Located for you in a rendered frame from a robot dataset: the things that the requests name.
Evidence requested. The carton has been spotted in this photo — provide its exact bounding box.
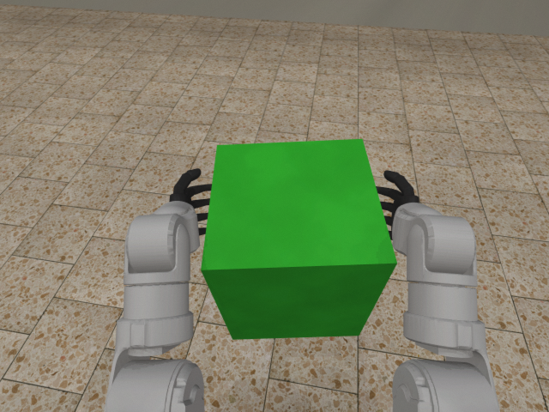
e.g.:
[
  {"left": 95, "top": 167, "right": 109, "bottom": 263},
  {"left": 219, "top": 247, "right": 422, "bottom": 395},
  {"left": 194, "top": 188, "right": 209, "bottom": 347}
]
[{"left": 201, "top": 139, "right": 397, "bottom": 340}]

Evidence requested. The robot left forearm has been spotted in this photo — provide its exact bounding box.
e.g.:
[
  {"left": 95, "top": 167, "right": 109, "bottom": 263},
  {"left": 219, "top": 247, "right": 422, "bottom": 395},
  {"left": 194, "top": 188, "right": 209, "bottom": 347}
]
[{"left": 104, "top": 201, "right": 200, "bottom": 412}]

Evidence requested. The right robot hand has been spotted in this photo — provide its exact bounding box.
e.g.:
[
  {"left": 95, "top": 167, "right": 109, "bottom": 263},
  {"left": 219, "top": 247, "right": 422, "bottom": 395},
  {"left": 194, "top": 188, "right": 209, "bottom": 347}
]
[{"left": 376, "top": 170, "right": 419, "bottom": 240}]

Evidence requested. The left robot hand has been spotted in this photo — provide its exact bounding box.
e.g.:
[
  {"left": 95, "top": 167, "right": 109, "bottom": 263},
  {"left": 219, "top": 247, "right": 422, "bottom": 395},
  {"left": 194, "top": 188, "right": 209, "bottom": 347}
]
[{"left": 169, "top": 168, "right": 212, "bottom": 235}]

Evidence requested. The robot left upper arm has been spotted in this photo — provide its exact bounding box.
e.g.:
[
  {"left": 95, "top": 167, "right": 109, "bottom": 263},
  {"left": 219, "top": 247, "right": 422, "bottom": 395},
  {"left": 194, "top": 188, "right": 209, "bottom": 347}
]
[{"left": 106, "top": 359, "right": 205, "bottom": 412}]

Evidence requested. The robot right forearm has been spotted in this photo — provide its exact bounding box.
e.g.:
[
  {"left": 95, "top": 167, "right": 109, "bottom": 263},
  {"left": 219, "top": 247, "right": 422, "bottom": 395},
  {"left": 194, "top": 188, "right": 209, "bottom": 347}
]
[{"left": 392, "top": 203, "right": 500, "bottom": 412}]

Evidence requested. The robot right upper arm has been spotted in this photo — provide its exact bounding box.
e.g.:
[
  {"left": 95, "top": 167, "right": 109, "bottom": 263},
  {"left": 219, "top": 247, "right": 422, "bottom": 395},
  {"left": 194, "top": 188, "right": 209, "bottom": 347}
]
[{"left": 392, "top": 359, "right": 499, "bottom": 412}]

